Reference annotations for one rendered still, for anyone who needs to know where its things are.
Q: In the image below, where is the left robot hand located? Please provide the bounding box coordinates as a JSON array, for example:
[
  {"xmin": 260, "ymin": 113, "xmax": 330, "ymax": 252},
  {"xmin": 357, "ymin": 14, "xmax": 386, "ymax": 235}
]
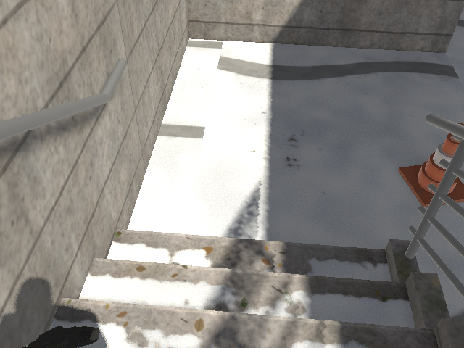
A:
[{"xmin": 23, "ymin": 326, "xmax": 100, "ymax": 348}]

